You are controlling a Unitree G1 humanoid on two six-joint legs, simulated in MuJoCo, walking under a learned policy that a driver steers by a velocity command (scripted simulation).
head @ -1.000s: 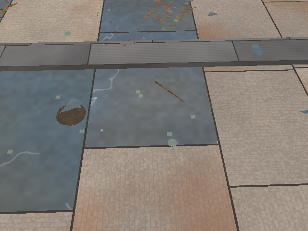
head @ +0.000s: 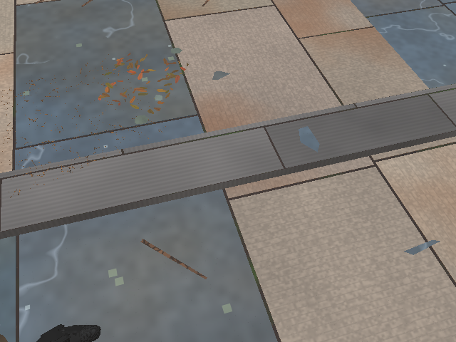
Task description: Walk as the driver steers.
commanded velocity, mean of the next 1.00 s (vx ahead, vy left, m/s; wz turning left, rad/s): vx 0.50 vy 0.00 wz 0.33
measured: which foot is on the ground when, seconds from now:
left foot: down 0.00-0.14, up 0.16-0.62, down 0.64-1.00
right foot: up 0.00-0.12, down 0.14-0.64, up 0.66-1.00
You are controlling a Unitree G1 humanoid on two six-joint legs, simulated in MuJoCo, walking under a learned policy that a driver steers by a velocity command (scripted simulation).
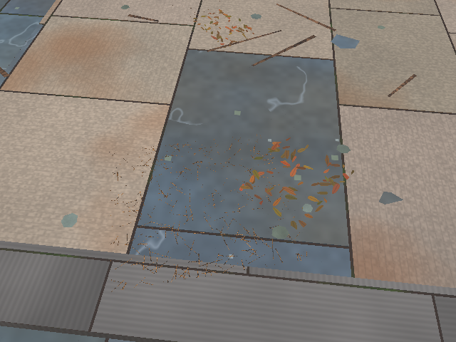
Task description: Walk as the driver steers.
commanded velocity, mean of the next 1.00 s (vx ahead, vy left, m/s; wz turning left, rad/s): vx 0.50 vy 0.00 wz -0.30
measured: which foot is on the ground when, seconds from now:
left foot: down 0.00-0.20, up 0.22-0.60, down 0.62-1.00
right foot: up 0.00-0.16, down 0.18-0.66, up 0.68-1.00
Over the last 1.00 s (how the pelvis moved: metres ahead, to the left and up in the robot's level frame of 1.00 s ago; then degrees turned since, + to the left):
0.50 0.12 0.00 20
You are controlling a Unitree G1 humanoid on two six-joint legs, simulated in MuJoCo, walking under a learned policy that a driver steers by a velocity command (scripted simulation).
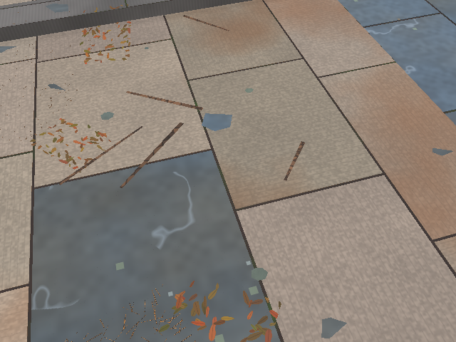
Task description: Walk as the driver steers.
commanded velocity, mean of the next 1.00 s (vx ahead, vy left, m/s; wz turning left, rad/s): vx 0.50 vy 0.00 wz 0.36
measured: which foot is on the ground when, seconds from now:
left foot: down 0.00-0.08, up 0.10-0.58, down 0.60-1.00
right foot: up 0.00-0.04, down 0.06-0.60, up 0.62-1.00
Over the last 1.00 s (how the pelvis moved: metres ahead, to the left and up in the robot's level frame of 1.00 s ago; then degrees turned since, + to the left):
0.55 -0.14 0.04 -20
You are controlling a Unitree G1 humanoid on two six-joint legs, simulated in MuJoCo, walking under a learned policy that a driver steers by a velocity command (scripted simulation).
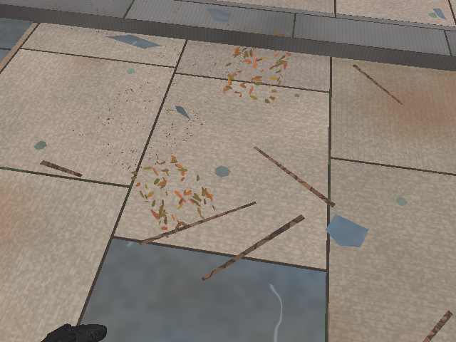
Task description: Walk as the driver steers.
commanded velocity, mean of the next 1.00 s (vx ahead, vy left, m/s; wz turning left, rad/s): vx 0.50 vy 0.00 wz -0.12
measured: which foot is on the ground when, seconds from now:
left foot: down 0.00-0.12, up 0.14-0.60, down 0.62-1.00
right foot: up 0.00-0.08, down 0.10-0.62, up 0.64-1.00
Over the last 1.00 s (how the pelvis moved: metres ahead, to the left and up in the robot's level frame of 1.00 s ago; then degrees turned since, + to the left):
0.54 0.06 0.00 25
